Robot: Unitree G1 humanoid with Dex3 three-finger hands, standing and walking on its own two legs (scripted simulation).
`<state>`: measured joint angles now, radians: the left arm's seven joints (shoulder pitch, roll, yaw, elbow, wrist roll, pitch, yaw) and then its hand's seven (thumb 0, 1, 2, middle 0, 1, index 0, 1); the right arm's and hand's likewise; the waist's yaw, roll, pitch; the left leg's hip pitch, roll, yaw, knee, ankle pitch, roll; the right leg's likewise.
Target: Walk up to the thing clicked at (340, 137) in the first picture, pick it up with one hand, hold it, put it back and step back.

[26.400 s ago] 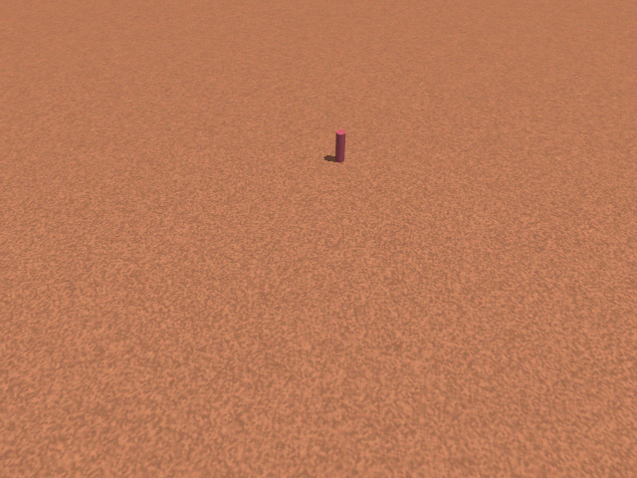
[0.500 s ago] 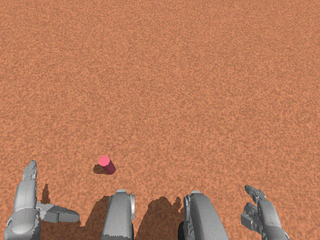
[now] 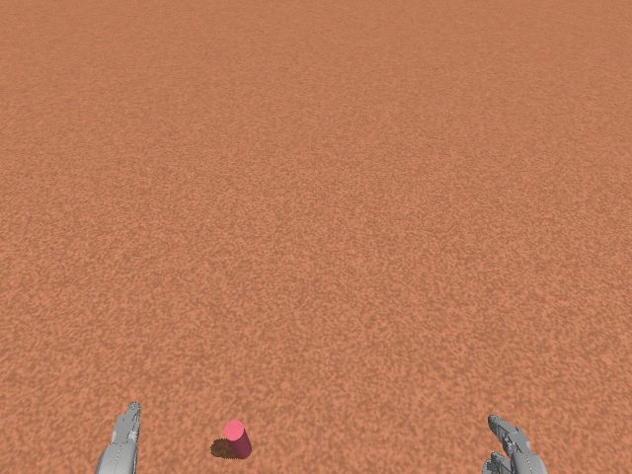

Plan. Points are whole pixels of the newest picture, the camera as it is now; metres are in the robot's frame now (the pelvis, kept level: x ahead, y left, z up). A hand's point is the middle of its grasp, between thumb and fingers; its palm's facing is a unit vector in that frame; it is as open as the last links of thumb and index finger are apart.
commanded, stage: home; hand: left
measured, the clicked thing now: (238, 440) +0.37 +0.20 -0.63
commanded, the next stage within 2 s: stand in 1.70 s
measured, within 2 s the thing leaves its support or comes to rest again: neither
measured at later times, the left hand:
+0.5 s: hand out of the picture +0.15 +0.16 -0.05, palm faces +0.11 -0.95 -0.28, open 17.5 cm
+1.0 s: hand out of the picture +0.15 +0.16 -0.05, palm faces +0.11 -0.95 -0.28, open 17.5 cm
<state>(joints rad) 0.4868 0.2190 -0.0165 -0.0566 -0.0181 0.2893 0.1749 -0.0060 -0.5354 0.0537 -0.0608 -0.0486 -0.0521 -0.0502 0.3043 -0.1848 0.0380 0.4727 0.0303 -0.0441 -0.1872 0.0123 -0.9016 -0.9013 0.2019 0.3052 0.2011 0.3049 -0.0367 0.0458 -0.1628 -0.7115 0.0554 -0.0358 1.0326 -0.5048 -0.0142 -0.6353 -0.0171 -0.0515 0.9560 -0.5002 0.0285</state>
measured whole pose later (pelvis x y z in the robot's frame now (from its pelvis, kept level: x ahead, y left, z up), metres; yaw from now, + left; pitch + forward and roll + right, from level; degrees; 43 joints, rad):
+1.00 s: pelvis -0.02 -0.02 +0.01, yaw +1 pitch +7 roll -2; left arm 0.47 0.20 -0.01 0.00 -0.01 0.25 0.12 -0.01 -0.54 0.05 -0.06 -0.05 -0.05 -0.05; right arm 0.27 -0.21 0.03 0.51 0.01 -0.13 -0.18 0.01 -0.90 -0.90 0.20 0.30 0.20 0.30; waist -0.02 0.04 -0.10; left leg -0.64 0.06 -0.04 0.95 -0.44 -0.04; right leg -0.58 -0.01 -0.06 0.92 -0.46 0.00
